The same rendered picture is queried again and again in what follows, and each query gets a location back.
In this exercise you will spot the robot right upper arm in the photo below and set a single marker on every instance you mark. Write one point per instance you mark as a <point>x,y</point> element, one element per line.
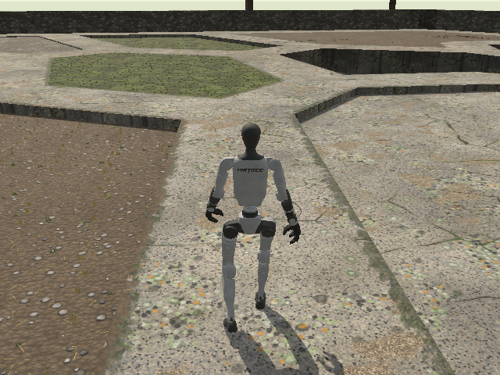
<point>279,179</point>

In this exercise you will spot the left robot hand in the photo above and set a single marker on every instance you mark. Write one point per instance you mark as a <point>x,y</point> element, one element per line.
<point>209,215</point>

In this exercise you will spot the right robot hand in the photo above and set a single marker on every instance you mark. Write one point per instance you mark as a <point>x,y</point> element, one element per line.
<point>296,232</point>

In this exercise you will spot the left robot forearm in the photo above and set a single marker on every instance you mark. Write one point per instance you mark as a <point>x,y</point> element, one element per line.
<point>213,202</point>

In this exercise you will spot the robot torso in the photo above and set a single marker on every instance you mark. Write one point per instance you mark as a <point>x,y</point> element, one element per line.
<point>250,184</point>

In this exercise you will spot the robot right thigh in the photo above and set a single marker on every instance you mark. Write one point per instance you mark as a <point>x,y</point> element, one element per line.
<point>267,232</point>

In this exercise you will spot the robot left upper arm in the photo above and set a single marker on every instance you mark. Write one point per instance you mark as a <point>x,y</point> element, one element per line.
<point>221,177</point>

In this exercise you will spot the right robot forearm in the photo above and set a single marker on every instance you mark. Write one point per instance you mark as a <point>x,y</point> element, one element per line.
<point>289,210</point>

